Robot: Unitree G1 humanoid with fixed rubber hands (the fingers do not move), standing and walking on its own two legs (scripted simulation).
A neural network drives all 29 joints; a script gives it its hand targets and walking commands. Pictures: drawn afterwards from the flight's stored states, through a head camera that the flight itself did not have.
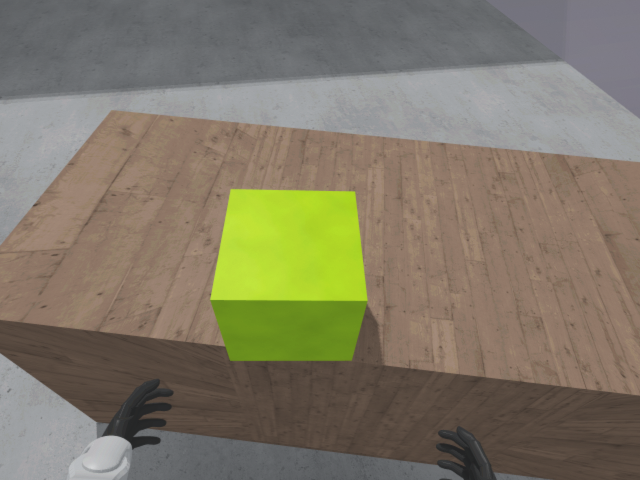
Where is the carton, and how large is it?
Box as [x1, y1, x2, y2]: [210, 189, 367, 360]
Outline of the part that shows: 231,189 210,298 230,360 351,360 367,300 354,191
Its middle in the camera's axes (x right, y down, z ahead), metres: -0.04 +0.06 +0.61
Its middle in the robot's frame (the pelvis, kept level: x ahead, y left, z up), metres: +0.42 +0.05 -0.04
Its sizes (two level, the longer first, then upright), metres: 0.199 0.194 0.184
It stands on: a pedestal, 0.64 m high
